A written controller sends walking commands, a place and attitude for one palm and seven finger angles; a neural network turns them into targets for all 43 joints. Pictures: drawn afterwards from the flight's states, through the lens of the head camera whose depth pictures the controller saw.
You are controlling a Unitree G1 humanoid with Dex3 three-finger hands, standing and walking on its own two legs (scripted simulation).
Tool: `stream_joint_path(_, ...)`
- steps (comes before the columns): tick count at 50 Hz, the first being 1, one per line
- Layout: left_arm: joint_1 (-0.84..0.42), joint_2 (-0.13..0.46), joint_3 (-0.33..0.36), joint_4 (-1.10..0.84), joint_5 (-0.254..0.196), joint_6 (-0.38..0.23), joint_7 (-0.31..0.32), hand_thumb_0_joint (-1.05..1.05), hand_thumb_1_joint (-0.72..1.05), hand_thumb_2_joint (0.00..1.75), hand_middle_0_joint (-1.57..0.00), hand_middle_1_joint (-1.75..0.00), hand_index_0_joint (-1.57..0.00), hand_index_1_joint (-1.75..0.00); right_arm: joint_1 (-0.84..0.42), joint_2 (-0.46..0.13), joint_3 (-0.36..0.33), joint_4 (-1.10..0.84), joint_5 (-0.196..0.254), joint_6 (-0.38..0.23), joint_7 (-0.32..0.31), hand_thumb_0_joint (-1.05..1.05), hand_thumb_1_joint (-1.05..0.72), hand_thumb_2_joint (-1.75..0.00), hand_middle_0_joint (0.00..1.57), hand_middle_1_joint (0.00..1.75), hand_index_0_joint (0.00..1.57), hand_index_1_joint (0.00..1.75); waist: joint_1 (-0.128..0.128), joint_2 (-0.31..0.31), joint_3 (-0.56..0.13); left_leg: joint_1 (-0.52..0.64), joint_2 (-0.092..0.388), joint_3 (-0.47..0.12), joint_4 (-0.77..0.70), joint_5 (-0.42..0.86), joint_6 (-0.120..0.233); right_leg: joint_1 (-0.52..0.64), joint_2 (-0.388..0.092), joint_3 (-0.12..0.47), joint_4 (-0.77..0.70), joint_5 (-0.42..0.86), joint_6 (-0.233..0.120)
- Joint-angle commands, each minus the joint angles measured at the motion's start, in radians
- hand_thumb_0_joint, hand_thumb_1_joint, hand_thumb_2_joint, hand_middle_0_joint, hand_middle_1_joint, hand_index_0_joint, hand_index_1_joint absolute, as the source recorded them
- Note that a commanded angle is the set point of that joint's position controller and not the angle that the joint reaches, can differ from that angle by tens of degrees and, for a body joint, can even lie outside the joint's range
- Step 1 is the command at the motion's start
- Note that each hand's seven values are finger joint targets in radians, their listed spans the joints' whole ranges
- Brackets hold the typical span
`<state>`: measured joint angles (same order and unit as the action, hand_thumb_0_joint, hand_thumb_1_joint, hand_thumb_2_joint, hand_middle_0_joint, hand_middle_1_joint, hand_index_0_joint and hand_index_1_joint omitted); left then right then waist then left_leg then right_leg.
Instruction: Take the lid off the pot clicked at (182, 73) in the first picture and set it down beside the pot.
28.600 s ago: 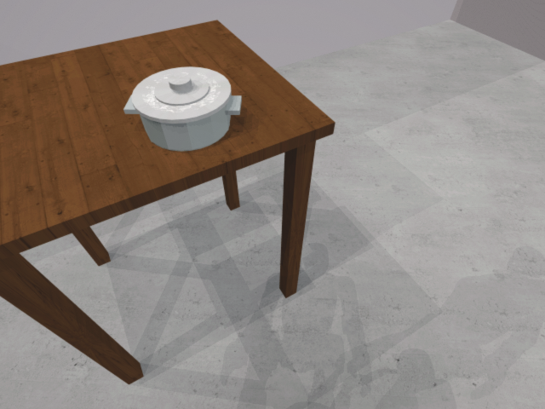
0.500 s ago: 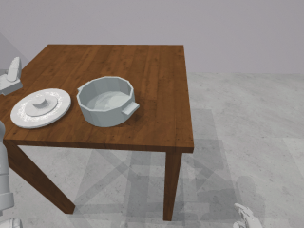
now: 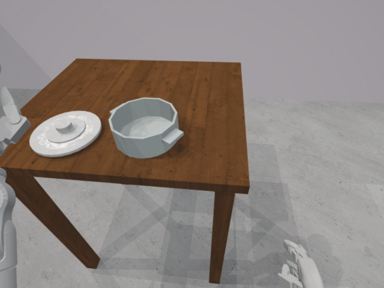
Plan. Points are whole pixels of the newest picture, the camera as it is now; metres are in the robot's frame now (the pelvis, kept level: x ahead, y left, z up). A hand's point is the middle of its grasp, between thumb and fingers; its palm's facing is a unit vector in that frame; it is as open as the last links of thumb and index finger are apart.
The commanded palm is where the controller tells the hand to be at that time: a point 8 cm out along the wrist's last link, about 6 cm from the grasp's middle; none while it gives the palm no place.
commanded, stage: draw the hand back to the body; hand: left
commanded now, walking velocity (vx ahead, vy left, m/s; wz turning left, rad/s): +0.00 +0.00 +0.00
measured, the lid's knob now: (63, 125) +0.46 +0.41 +0.09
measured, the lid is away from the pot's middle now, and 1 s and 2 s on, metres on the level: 0.23 0.23 0.23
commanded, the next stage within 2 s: step back with the hand held close in 0.58 s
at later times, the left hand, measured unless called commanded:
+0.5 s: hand (8, 163) +0.18 +0.25 +0.27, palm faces +0.49 -0.82 -0.29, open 7.4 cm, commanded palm +0.13 +0.30 +0.27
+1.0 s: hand out of the picture +0.17 +0.27 +0.25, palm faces +0.43 -0.79 -0.45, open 7.4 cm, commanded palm +0.10 +0.32 +0.27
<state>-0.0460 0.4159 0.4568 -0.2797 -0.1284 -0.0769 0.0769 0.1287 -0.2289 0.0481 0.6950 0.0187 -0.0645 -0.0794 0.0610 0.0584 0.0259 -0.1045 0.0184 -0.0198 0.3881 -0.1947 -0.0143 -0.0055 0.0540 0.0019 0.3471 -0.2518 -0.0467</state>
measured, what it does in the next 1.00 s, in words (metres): stands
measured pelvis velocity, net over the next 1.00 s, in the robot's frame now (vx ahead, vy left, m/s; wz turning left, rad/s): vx -0.02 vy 0.04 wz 0.01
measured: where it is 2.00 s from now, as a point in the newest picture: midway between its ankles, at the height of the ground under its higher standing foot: outside the picture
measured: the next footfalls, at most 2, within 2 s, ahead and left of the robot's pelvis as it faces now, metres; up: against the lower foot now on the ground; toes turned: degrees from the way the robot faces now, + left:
right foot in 1.66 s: -0.11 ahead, -0.08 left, +0.00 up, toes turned -1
left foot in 1.84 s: -0.06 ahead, +0.18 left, +0.00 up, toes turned +0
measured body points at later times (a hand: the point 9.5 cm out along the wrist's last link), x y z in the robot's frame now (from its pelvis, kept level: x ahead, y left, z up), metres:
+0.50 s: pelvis +0.00 +0.02 +0.00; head -0.04 +0.00 +0.45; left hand +0.15 +0.29 +0.28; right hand +0.20 -0.19 -0.08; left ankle +0.02 +0.13 -0.74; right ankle -0.03 -0.09 -0.74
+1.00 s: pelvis -0.02 +0.04 +0.00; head -0.03 +0.04 +0.44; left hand +0.14 +0.31 +0.28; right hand +0.16 -0.20 -0.08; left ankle +0.02 +0.13 -0.74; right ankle -0.03 -0.09 -0.74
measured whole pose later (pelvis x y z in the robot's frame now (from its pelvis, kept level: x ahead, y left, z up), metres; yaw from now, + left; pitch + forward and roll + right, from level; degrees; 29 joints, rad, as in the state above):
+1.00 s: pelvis -0.02 +0.04 +0.00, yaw +0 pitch -1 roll -2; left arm 0.42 0.46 0.49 -0.71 -0.09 -0.16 0.09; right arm 0.18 -0.24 0.00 0.58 0.03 0.00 -0.05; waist 0.00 0.04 -0.01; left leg -0.28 -0.02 -0.01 0.48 -0.19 0.04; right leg -0.17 0.01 0.00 0.42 -0.24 0.01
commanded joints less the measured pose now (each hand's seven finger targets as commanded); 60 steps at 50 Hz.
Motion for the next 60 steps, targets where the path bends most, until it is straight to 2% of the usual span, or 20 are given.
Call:
stream_joint_path(1, -0.162, 0.263, 0.121, -0.256, -0.003, -0.068, 0.013, 0.0, 0.9, 0.9, -0.2, -0.3, -0.2, -0.3, -0.162, -0.101, -0.038, -0.159, -0.009, -0.058, -0.015, 0.0, -0.9, -0.9, 0.2, 0.3, 0.2, 0.3, 0.007, -0.021, -0.16, 0.127, -0.01, 0.034, -0.022, 0.201, 0.068, -0.067, -0.04, -0.011, -0.058, 0.285, 0.029)
stream_joint_path(5, -0.108, 0.21, 0.082, -0.301, -0.005, -0.066, 0.003, 0.0, 0.9, 0.9, -0.2, -0.3, -0.2, -0.3, -0.167, -0.093, -0.036, -0.16, -0.007, -0.057, -0.012, 0.0, -0.9, -0.9, 0.2, 0.3, 0.2, 0.3, 0.0, -0.001, -0.122, 0.125, -0.008, 0.032, -0.024, 0.194, 0.067, -0.085, -0.041, -0.014, -0.068, 0.268, 0.028)
stream_joint_path(10, 0.009, 0.2, 0.091, -0.366, -0.005, -0.07, 0.004, 0.0, 0.9, 0.9, -0.2, -0.3, -0.2, -0.3, -0.168, -0.09, -0.038, -0.163, -0.013, -0.063, -0.01, 0.0, -0.9, -0.9, 0.2, 0.3, 0.2, 0.3, 0.009, -0.01, -0.115, 0.119, -0.005, 0.023, -0.027, 0.189, 0.065, -0.08, -0.042, -0.015, -0.066, 0.253, 0.026)
stream_joint_path(15, 0.099, 0.188, 0.09, -0.477, 0.0, -0.081, 0.007, 0.0, 0.9, 0.9, -0.2, -0.3, -0.2, -0.3, -0.165, -0.083, -0.039, -0.168, -0.019, -0.074, -0.006, 0.0, -0.9, -0.9, 0.2, 0.3, 0.2, 0.3, 0.011, 0.028, -0.125, 0.125, -0.004, 0.021, -0.02, 0.194, 0.062, -0.078, -0.045, -0.013, -0.063, 0.257, 0.023)
stream_joint_path(18, 0.156, 0.165, 0.08, -0.452, -0.001, -0.069, 0.007, 0.0, 0.9, 0.9, -0.2, -0.3, -0.2, -0.3, -0.161, -0.08, -0.041, -0.167, -0.018, -0.07, -0.005, 0.0, -0.9, -0.9, 0.2, 0.3, 0.2, 0.3, 0.008, -0.02, -0.075, 0.102, 0.002, 0.019, -0.028, 0.162, 0.058, -0.104, -0.045, -0.016, -0.07, 0.218, 0.026)
stream_joint_path(21, 0.176, 0.147, 0.054, -0.534, 0.005, -0.078, 0.006, 0.0, 0.9, 0.9, -0.2, -0.3, -0.2, -0.3, -0.167, -0.077, -0.039, -0.178, -0.019, -0.076, -0.004, 0.0, -0.9, -0.9, 0.2, 0.3, 0.2, 0.3, 0.004, 0.018, -0.071, 0.111, 0.004, 0.01, -0.032, 0.132, 0.056, -0.118, -0.043, -0.016, -0.079, 0.169, 0.021)
stream_joint_path(24, 0.182, 0.162, 0.081, -0.509, 0.003, -0.074, 0.014, 0.0, 0.9, 0.9, -0.2, -0.3, -0.2, -0.3, -0.158, -0.072, -0.039, -0.168, -0.02, -0.075, -0.009, 0.0, -0.9, -0.9, 0.2, 0.3, 0.2, 0.3, 0.008, 0.01, -0.061, 0.099, 0.004, 0.01, -0.033, 0.111, 0.056, -0.118, -0.047, -0.011, -0.083, 0.152, 0.02)
stream_joint_path(30, 0.185, 0.129, 0.045, -0.524, 0.009, -0.072, 0.013, 0.0, 0.9, 0.9, -0.2, -0.3, -0.2, -0.3, -0.161, -0.07, -0.034, -0.167, -0.02, -0.077, -0.006, 0.0, -0.9, -0.9, 0.2, 0.3, 0.2, 0.3, 0.004, 0.017, -0.056, 0.101, 0.003, -0.001, -0.042, 0.1, 0.054, -0.117, -0.042, -0.016, -0.085, 0.13, 0.016)
stream_joint_path(34, 0.179, 0.151, 0.065, -0.533, 0.011, -0.074, 0.018, 0.0, 0.9, 0.9, -0.2, -0.3, -0.2, -0.3, -0.162, -0.071, -0.037, -0.165, -0.025, -0.08, -0.008, 0.0, -0.9, -0.9, 0.2, 0.3, 0.2, 0.3, 0.009, 0.008, -0.065, 0.1, 0.006, -0.002, -0.039, 0.102, 0.053, -0.115, -0.047, -0.013, -0.082, 0.136, 0.017)
stream_joint_path(35, 0.044, 0.299, 0.2, -0.565, 0.028, -0.121, 0.038, 0.0, 0.9, 0.9, -0.2, -0.3, -0.2, -0.3, -0.125, -0.094, -0.022, -0.219, -0.003, -0.049, 0.004, 0.0, -0.9, -0.9, 0.2, 0.3, 0.2, 0.3, -0.033, 0.085, 0.024, 0.012, 0.015, -0.037, -0.014, 0.003, 0.067, -0.203, -0.093, 0.053, -0.116, 0.121, 0.02)
stream_joint_path(36, 0.011, 0.286, 0.178, -0.597, 0.037, -0.149, 0.04, 0.0, 0.9, 0.9, -0.2, -0.3, -0.2, -0.3, -0.148, -0.102, -0.041, -0.211, -0.011, -0.05, 0.003, 0.0, -0.9, -0.9, 0.2, 0.3, 0.2, 0.3, -0.024, 0.023, -0.027, -0.024, 0.011, -0.066, 0.026, 0.01, 0.069, -0.204, -0.122, 0.084, -0.113, 0.154, 0.014)
stream_joint_path(38, 0.201, 0.197, 0.121, -0.482, 0.039, -0.14, 0.033, 0.0, 0.9, 0.9, -0.2, -0.3, -0.2, -0.3, -0.113, -0.102, -0.054, -0.215, -0.007, -0.037, 0.011, 0.0, -0.9, -0.9, 0.2, 0.3, 0.2, 0.3, -0.04, -0.07, -0.057, -0.006, 0.014, -0.071, 0.093, 0.086, 0.07, -0.231, -0.158, 0.092, -0.101, 0.218, 0.006)
stream_joint_path(41, 0.317, 0.186, 0.113, -0.49, 0.035, -0.131, 0.021, 0.0, 0.9, 0.9, -0.2, -0.3, -0.2, -0.3, -0.078, -0.117, -0.07, -0.233, 0.003, -0.009, 0.022, 0.0, -0.9, -0.9, 0.2, 0.3, 0.2, 0.3, -0.052, -0.05, -0.139, 0.003, 0.045, -0.069, 0.088, 0.245, 0.068, -0.191, -0.161, 0.049, -0.031, 0.345, 0.021)
stream_joint_path(44, 0.354, 0.212, 0.138, -0.545, 0.033, -0.126, 0.023, 0.0, 0.9, 0.9, -0.2, -0.3, -0.2, -0.3, -0.065, -0.124, -0.085, -0.257, 0.012, 0.018, 0.019, 0.0, -0.9, -0.9, 0.2, 0.3, 0.2, 0.3, -0.054, -0.065, -0.17, -0.016, 0.073, -0.082, 0.08, 0.351, 0.07, -0.181, -0.144, 0.033, 0.012, 0.359, 0.035)
stream_joint_path(47, 0.404, 0.232, 0.162, -0.618, 0.03, -0.137, 0.031, 0.0, 0.9, 0.9, -0.2, -0.3, -0.2, -0.3, -0.064, -0.126, -0.088, -0.28, 0.016, 0.027, 0.015, 0.0, -0.9, -0.9, 0.2, 0.3, 0.2, 0.3, -0.051, -0.007, -0.188, -0.047, 0.095, -0.104, 0.043, 0.358, 0.073, -0.177, -0.117, 0.018, 0.054, 0.298, 0.043)
stream_joint_path(49, 0.43, 0.251, 0.189, -0.641, 0.027, -0.145, 0.039, 0.0, 0.9, 0.9, -0.2, -0.3, -0.2, -0.3, -0.057, -0.127, -0.091, -0.292, 0.016, 0.025, 0.012, 0.0, -0.9, -0.9, 0.2, 0.3, 0.2, 0.3, -0.048, -0.001, -0.188, -0.096, 0.104, -0.123, 0.022, 0.31, 0.074, -0.168, -0.106, 0.017, 0.076, 0.245, 0.044)
stream_joint_path(51, 0.454, 0.259, 0.202, -0.685, 0.028, -0.157, 0.044, 0.0, 0.9, 0.9, -0.2, -0.3, -0.2, -0.3, -0.054, -0.126, -0.09, -0.299, 0.014, 0.018, 0.012, 0.0, -0.9, -0.9, 0.2, 0.3, 0.2, 0.3, -0.046, 0.069, -0.197, -0.125, 0.112, -0.14, -0.009, 0.243, 0.077, -0.164, -0.09, 0.008, 0.105, 0.183, 0.042)
stream_joint_path(55, 0.457, 0.268, 0.234, -0.707, 0.033, -0.178, 0.057, 0.0, 0.9, 0.9, -0.2, -0.3, -0.2, -0.3, -0.037, -0.13, -0.094, -0.297, 0.008, -0.01, 0.011, 0.0, -0.9, -0.9, 0.2, 0.3, 0.2, 0.3, -0.049, 0.124, -0.184, -0.266, 0.132, -0.17, -0.078, -0.017, 0.085, -0.125, -0.066, 0.002, 0.173, 0.064, 0.041)
stream_joint_path(58, 0.423, 0.256, 0.243, -0.664, 0.039, -0.187, 0.066, 0.0, 0.9, 0.9, -0.2, -0.3, -0.2, -0.3, -0.016, -0.129, -0.102, -0.289, 0.008, -0.028, 0.006, 0.0, -0.9, -0.9, 0.2, 0.3, 0.2, 0.3, -0.061, 0.102, -0.149, -0.392, 0.139, -0.184, -0.099, -0.229, 0.089, -0.097, -0.069, 0.008, 0.196, 0.017, 0.037)
stream_joint_path(60, 0.419, 0.25, 0.239, -0.636, 0.037, -0.188, 0.069, 0.0, 0.9, 0.9, -0.2, -0.3, -0.2, -0.3, -0.008, -0.127, -0.104, -0.281, 0.011, -0.037, 0.006, 0.0, -0.9, -0.9, 0.2, 0.3, 0.2, 0.3, -0.067, 0.058, -0.147, -0.38, 0.114, -0.163, -0.067, -0.283, 0.079, -0.135, -0.083, 0.026, 0.142, -0.018, 0.027)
